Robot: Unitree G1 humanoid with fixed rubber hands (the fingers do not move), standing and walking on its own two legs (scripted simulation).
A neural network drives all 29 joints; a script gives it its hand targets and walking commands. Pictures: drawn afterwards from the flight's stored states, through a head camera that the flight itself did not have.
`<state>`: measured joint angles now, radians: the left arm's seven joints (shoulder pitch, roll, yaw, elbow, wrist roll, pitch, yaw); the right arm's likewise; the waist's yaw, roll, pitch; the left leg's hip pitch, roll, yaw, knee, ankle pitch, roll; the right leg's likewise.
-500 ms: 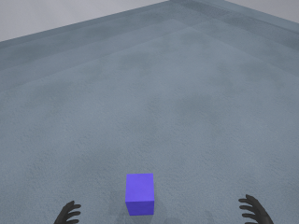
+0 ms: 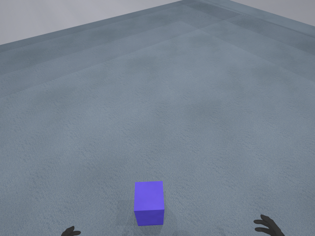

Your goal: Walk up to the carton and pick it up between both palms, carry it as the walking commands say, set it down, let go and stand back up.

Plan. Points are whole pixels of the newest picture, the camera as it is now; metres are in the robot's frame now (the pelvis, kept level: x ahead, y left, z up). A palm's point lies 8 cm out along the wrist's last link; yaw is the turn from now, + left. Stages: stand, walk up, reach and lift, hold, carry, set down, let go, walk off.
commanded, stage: stand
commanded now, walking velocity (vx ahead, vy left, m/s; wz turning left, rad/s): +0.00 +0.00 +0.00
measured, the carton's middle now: (149, 204) +0.41 +0.07 -0.63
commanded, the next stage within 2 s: none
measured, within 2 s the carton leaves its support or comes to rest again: neither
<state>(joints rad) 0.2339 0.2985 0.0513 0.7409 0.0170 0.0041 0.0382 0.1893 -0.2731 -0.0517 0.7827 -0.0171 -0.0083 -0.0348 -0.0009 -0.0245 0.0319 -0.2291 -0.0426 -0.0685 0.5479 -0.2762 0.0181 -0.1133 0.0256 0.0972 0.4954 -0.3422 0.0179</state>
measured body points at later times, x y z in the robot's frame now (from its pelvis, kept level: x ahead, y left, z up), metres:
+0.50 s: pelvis -0.02 +0.00 +0.00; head -0.02 +0.01 +0.45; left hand +0.09 +0.29 -0.11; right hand +0.09 -0.29 -0.10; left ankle +0.01 +0.11 -0.73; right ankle -0.04 -0.14 -0.73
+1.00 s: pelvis -0.02 +0.00 +0.01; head -0.03 +0.01 +0.46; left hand +0.07 +0.29 -0.11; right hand +0.08 -0.30 -0.10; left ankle +0.01 +0.11 -0.73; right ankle -0.04 -0.14 -0.73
